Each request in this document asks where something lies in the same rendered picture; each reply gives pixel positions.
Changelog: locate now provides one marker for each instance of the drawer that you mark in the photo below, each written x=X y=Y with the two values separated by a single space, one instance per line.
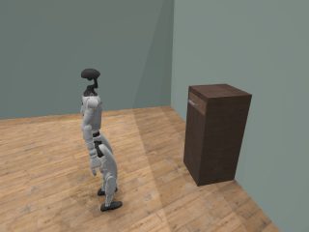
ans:
x=202 y=104

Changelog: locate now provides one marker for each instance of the robot right hand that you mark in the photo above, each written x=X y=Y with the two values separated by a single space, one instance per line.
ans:
x=96 y=162

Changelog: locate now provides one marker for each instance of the robot torso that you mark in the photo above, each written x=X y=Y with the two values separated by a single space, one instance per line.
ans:
x=96 y=122

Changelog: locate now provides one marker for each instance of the handle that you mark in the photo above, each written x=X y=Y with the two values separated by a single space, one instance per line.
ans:
x=191 y=102

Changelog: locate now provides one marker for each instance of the right robot upper arm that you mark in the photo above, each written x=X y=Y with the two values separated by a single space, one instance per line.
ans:
x=91 y=107

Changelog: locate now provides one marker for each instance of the robot right forearm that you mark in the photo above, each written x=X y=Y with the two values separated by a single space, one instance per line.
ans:
x=89 y=140

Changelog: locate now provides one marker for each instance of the left robot upper arm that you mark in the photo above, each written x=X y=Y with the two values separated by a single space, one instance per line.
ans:
x=81 y=110

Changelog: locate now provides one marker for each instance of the right robot foot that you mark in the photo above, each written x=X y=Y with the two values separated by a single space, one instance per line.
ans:
x=113 y=205

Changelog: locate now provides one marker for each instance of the cabinet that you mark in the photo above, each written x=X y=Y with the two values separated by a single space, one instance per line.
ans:
x=212 y=142

